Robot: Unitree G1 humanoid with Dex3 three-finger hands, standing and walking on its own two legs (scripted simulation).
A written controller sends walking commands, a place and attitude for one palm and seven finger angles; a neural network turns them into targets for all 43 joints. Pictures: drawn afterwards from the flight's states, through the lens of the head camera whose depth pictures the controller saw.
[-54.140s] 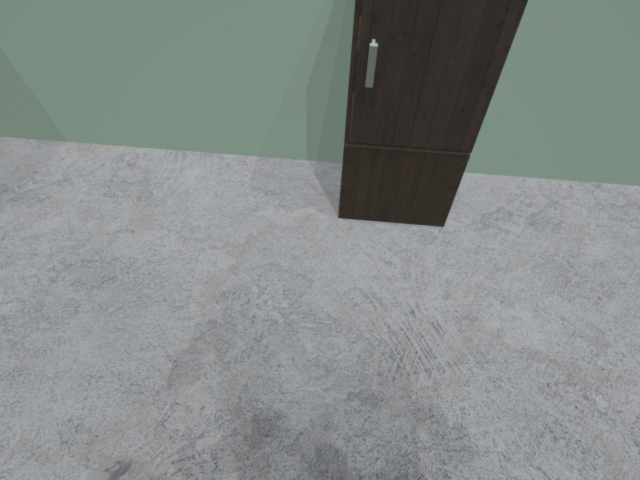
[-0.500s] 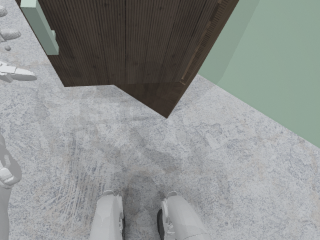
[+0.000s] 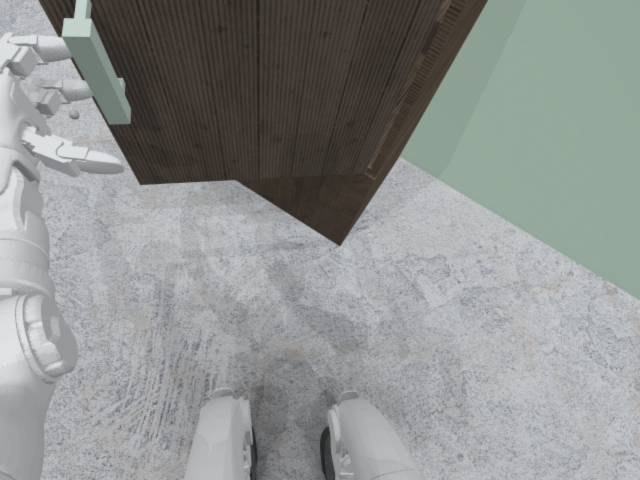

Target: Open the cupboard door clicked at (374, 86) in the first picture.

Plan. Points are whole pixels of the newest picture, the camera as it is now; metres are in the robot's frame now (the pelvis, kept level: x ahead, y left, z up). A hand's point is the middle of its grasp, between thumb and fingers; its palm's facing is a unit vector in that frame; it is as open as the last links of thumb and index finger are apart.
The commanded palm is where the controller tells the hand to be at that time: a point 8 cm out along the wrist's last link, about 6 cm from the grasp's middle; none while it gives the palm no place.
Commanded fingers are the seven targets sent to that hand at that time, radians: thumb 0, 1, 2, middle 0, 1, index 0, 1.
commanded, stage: slide the fingers in behind the handle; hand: left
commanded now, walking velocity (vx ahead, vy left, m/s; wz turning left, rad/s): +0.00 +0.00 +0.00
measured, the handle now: (102, 63) +0.58 +0.22 +0.07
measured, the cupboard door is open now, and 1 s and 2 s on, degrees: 41 40 41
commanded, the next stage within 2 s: close the thumb around the handle in 1.24 s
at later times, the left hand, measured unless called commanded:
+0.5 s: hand (101, 110) +0.52 +0.22 +0.06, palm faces +0.09 -1.00 -0.02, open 14.0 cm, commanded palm +0.51 +0.24 +0.06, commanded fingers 0.00 -0.50 0.30 -0.30 -1.20 -0.30 -1.20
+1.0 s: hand (125, 101) +0.54 +0.19 +0.06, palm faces +0.09 -1.00 -0.01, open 14.0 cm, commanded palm +0.51 +0.22 +0.06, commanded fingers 0.00 -0.50 0.30 -0.30 -1.20 -0.30 -1.20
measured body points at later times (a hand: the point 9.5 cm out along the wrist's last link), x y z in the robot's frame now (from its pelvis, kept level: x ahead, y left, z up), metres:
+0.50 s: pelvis +0.00 -0.01 +0.00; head +0.16 +0.03 +0.42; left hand +0.51 +0.27 +0.07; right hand +0.00 -0.27 -0.11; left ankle +0.04 +0.09 -0.62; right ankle +0.00 -0.14 -0.62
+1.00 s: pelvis +0.00 -0.01 +0.00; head +0.16 +0.02 +0.42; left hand +0.53 +0.25 +0.07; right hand +0.01 -0.27 -0.11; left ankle +0.04 +0.09 -0.62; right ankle +0.00 -0.14 -0.62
